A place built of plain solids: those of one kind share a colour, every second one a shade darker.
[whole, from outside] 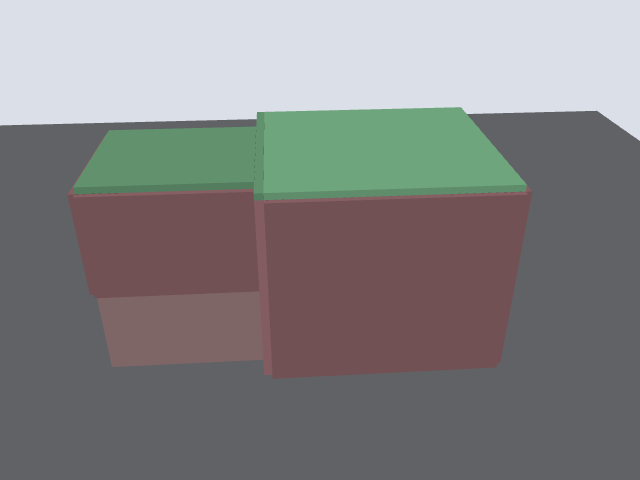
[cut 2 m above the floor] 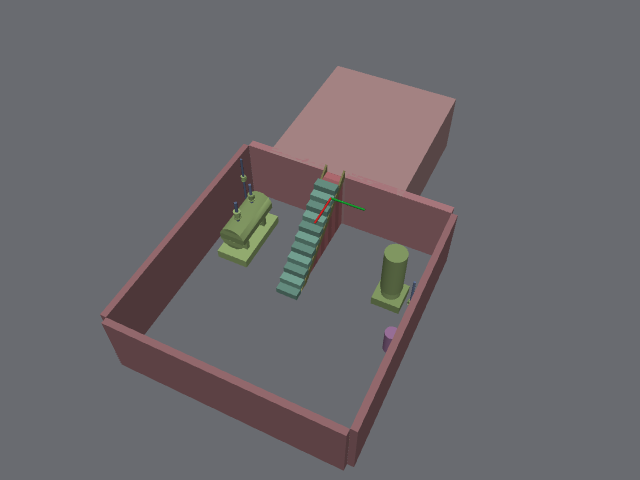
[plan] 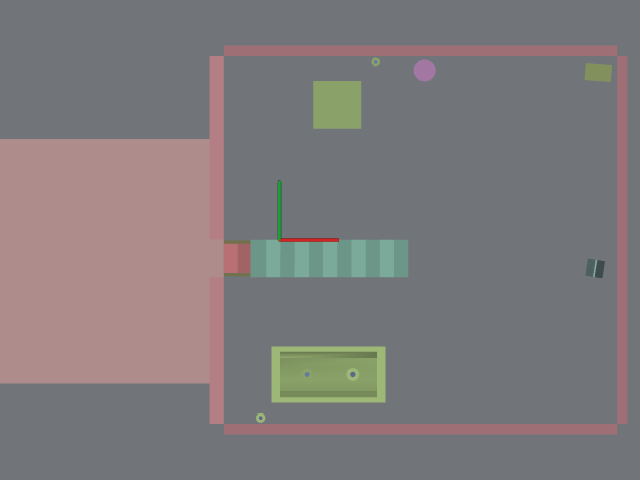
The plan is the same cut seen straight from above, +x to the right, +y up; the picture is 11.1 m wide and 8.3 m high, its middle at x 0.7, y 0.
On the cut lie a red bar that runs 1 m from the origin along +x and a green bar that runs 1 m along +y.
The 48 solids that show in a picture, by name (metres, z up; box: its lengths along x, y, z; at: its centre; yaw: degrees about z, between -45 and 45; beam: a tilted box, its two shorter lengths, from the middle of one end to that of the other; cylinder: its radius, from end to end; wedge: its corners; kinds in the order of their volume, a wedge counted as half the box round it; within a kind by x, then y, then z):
{
 "floor_1": {"box": [4.88, 4.23, 2.98], "at": [-3.4, -0.37, 1.19]},
 "wall_1": {"box": [0.18, 4.23, 3.15], "at": [-5.93, -0.37, 4.26]},
 "wall_2": {"box": [4.63, 0.18, 3.15], "at": [-3.53, -2.57, 4.26]},
 "wall_3": {"box": [0.25, 2.54, 5.88], "at": [-1.09, -1.91, 2.89]},
 "wall_4": {"box": [0.25, 3.18, 5.88], "at": [-1.09, 1.59, 2.89]},
 "wall_5": {"box": [6.8, 0.18, 5.88], "at": [2.44, -3.27, 2.89]},
 "wall_6": {"box": [6.8, 0.18, 5.88], "at": [2.44, 3.27, 2.89]},
 "wall_7": {"box": [0.18, 6.36, 5.88], "at": [5.93, 0.0, 2.89]},
 "roof_1": {"box": [4.63, 4.23, 0.2], "at": [-3.53, -0.37, 5.93]},
 "roof_2": {"box": [0.25, 6.36, 0.2], "at": [-1.09, 0.0, 5.93]},
 "roof_3": {"box": [6.8, 6.36, 0.2], "at": [2.44, 0.0, 5.93]},
 "plant_1": {"cylinder": 0.08, "from": [-0.33, -3.08, 1.29], "to": [-0.33, -3.08, 1.31]},
 "plant_2": {"wedge": [[0.01, -2.72, 0.78], [0.01, -2.61, 0.59], [0.01, -2.04, 0.59], [0.01, -1.93, 0.78], [1.69, -2.72, 0.78], [1.69, -2.61, 0.59], [1.69, -2.04, 0.59], [1.69, -1.93, 0.78]]},
 "plant_3": {"wedge": [[0.01, -2.72, 0.99], [0.01, -2.61, 1.17], [0.01, -2.04, 1.17], [0.01, -1.93, 0.99], [1.69, -2.72, 0.99], [1.69, -2.61, 1.17], [1.69, -2.04, 1.17], [1.69, -1.93, 0.99]]},
 "plant_4": {"wedge": [[0.01, -2.61, 1.17], [0.01, -2.43, 1.27], [0.01, -2.22, 1.27], [0.01, -2.04, 1.17], [1.69, -2.61, 1.17], [1.69, -2.43, 1.27], [1.69, -2.22, 1.27], [1.69, -2.04, 1.17]]},
 "plant_5": {"cylinder": 0.1, "from": [0.48, -2.33, 1.59], "to": [0.48, -2.33, 1.61]},
 "plant_6": {"box": [1.98, 0.97, 0.33], "at": [0.85, -2.33, 0.11]},
 "plant_7": {"box": [1.68, 0.78, 0.21], "at": [0.85, -2.33, 0.88]},
 "plant_8": {"box": [0.83, 0.83, 0.34], "at": [1.0, 2.34, 0.12]},
 "plant_9": {"cylinder": 0.28, "from": [1.0, 2.34, 0.29], "to": [1.0, 2.34, 0.56]},
 "plant_10": {"cylinder": 0.32, "from": [1.0, 2.34, 0.56], "to": [1.0, 2.34, 2.19]},
 "plant_11": {"cylinder": 0.11, "from": [1.27, -2.33, 1.63], "to": [1.27, -2.33, 1.66]},
 "plant_12": {"cylinder": 0.07, "from": [1.66, 3.08, 1.16], "to": [1.66, 3.08, 1.18]},
 "under_1": {"box": [0.24, 0.51, 2.35], "at": [-0.84, -0.32, 1.12]},
 "under_2": {"box": [0.25, 0.51, 2.16], "at": [-0.6, -0.32, 1.03]},
 "under_3": {"box": [0.25, 0.51, 1.96], "at": [-0.35, -0.32, 0.93]},
 "under_4": {"box": [0.25, 0.51, 1.77], "at": [-0.11, -0.32, 0.84]},
 "under_5": {"box": [0.25, 0.51, 1.58], "at": [0.14, -0.32, 0.74]},
 "under_6": {"box": [0.25, 0.51, 1.39], "at": [0.38, -0.32, 0.64]},
 "under_7": {"box": [0.25, 0.51, 1.19], "at": [0.63, -0.32, 0.55]},
 "string_1": {"wedge": [[-0.96, -0.63, 1.99], [-0.96, -0.63, 2.26], [-0.96, -0.57, 1.99], [-0.96, -0.57, 2.26], [1.64, -0.63, -0.05], [1.64, -0.63, 0.23], [1.64, -0.57, -0.05], [1.64, -0.57, 0.23]]},
 "string_2": {"wedge": [[-0.96, -0.06, 1.99], [-0.96, -0.06, 2.26], [-0.96, -0.01, 1.99], [-0.96, -0.01, 2.26], [1.64, -0.06, -0.05], [1.64, -0.06, 0.23], [1.64, -0.01, -0.05], [1.64, -0.01, 0.23]]},
 "tread_1": {"wedge": [[-0.5, -0.64, 1.91], [-0.5, -0.64, 2.11], [-0.5, 0.01, 1.91], [-0.5, 0.01, 2.11], [-0.23, -0.64, 1.91], [-0.23, -0.64, 2.11], [-0.23, 0.01, 1.91], [-0.23, 0.01, 2.11]]},
 "tread_2": {"wedge": [[-0.25, -0.64, 1.72], [-0.25, -0.64, 1.92], [-0.25, 0.01, 1.72], [-0.25, 0.01, 1.92], [0.01, -0.64, 1.72], [0.01, -0.64, 1.92], [0.02, 0.01, 1.72], [0.02, 0.01, 1.92]]},
 "tread_3": {"wedge": [[-0.01, -0.64, 1.52], [-0.01, -0.64, 1.73], [-0.01, 0.01, 1.52], [-0.01, 0.01, 1.73], [0.26, -0.64, 1.52], [0.26, -0.64, 1.73], [0.26, 0.01, 1.52], [0.26, 0.01, 1.73]]},
 "tread_4": {"wedge": [[0.24, -0.64, 1.33], [0.24, -0.64, 1.53], [0.24, 0.01, 1.33], [0.24, 0.01, 1.53], [0.51, -0.64, 1.33], [0.51, -0.64, 1.53], [0.51, 0.01, 1.33], [0.51, 0.01, 1.54]]},
 "tread_5": {"wedge": [[0.48, -0.64, 1.14], [0.48, -0.64, 1.34], [0.48, 0.01, 1.14], [0.48, 0.01, 1.34], [0.75, -0.64, 1.14], [0.75, -0.64, 1.34], [0.75, 0.01, 1.14], [0.75, 0.01, 1.34]]},
 "tread_6": {"wedge": [[0.73, -0.64, 0.95], [0.73, -0.64, 1.15], [0.73, 0.01, 0.95], [0.73, 0.01, 1.15], [1.0, -0.64, 0.95], [1.0, -0.64, 1.15], [1.0, 0.01, 0.95], [1.0, 0.01, 1.15]]},
 "tread_7": {"wedge": [[0.97, -0.64, 0.76], [0.97, -0.64, 0.96], [0.97, 0.01, 0.76], [0.97, 0.01, 0.96], [1.24, -0.64, 0.76], [1.24, -0.64, 0.96], [1.24, 0.01, 0.76], [1.24, 0.01, 0.96]]},
 "tread_8": {"wedge": [[1.22, -0.64, 0.56], [1.22, -0.64, 0.77], [1.22, 0.01, 0.56], [1.22, 0.01, 0.77], [1.49, -0.64, 0.56], [1.49, -0.64, 0.77], [1.49, 0.01, 0.56], [1.49, 0.01, 0.77]]},
 "tread_9": {"wedge": [[1.47, -0.64, 0.37], [1.47, -0.64, 0.57], [1.47, 0.01, 0.37], [1.47, 0.01, 0.57], [1.73, 0.01, 0.37], [1.73, 0.01, 0.58], [1.74, -0.64, 0.37], [1.74, -0.64, 0.57]]},
 "tread_10": {"wedge": [[1.71, -0.64, 0.18], [1.71, -0.64, 0.38], [1.71, 0.01, 0.18], [1.71, 0.01, 0.38], [1.98, -0.64, 0.18], [1.98, -0.64, 0.38], [1.98, 0.01, 0.18], [1.98, 0.01, 0.38]]},
 "tread_11": {"wedge": [[1.96, -0.64, -0.05], [1.96, -0.64, 0.19], [1.96, 0.01, -0.05], [1.96, 0.01, 0.19], [2.23, -0.64, -0.05], [2.23, -0.64, 0.19], [2.23, 0.01, -0.05], [2.23, 0.01, 0.19]]},
 "bin_1": {"cylinder": 0.19, "from": [2.51, 2.93, 0.0], "to": [2.51, 2.93, 0.75]},
 "bucket_1": {"box": [0.46, 0.3, 0.39], "at": [5.51, 2.9, 0.14], "yaw": -4.3},
 "sign_1": {"wedge": [[5.29, -0.62, 0.0], [5.33, -0.32, 0.0], [5.42, -0.64, 0.62], [5.45, -0.64, 0.62], [5.47, -0.34, 0.62], [5.5, -0.35, 0.62], [5.58, -0.66, 0.0], [5.63, -0.37, 0.0]]},
 "pipe_1": {"cylinder": 0.033, "from": [-0.33, -3.08, 0.0], "to": [-0.33, -3.08, 2.39]},
 "pipe_2": {"cylinder": 0.031, "from": [1.66, 3.08, 0.0], "to": [1.66, 3.08, 2.35]}
}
